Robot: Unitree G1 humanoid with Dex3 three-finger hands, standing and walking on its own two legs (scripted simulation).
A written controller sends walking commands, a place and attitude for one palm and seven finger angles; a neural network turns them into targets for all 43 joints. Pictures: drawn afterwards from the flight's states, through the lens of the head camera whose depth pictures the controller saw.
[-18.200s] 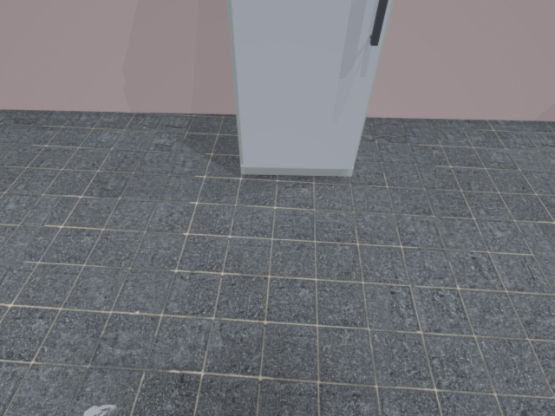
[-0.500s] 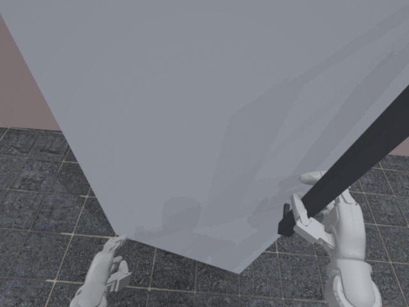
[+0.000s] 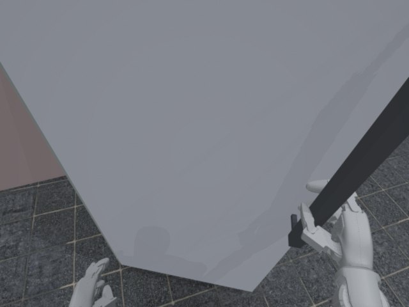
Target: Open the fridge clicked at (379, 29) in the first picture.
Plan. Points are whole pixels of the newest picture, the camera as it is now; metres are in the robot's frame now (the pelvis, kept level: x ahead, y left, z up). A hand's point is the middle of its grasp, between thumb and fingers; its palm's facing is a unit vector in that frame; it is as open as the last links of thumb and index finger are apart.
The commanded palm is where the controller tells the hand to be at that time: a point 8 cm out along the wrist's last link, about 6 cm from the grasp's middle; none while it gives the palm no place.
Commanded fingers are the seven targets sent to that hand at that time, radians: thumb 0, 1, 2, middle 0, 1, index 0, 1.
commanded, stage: walk backward, drawing the door open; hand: right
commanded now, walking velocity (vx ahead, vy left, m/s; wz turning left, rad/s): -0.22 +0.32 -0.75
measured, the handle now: (347, 161) +0.30 -0.16 +0.22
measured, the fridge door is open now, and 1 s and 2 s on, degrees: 31 72 67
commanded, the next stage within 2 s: stop walking and hold the door back in 0.90 s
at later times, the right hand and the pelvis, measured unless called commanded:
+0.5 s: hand out of the picture +0.08 -0.06 +0.11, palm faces +0.57 +0.75 -0.35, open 6.6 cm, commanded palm +0.02 -0.08 +0.11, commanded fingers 0.00 -0.90 -0.90 0.45 1.40 0.45 1.40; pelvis -0.06 +0.20 +0.00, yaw -23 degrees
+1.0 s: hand out of the picture -0.05 +0.07 +0.10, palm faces +0.85 +0.38 -0.37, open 6.7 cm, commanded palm -0.10 +0.07 +0.11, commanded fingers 0.00 -0.90 -0.90 0.45 1.40 0.45 1.40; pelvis -0.04 +0.41 -0.01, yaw -45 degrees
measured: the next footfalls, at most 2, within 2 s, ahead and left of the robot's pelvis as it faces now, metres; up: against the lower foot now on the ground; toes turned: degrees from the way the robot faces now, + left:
right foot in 0.04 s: -0.01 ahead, -0.12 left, +0.00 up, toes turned -9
left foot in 0.32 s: +0.06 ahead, +0.24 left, +0.00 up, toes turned -13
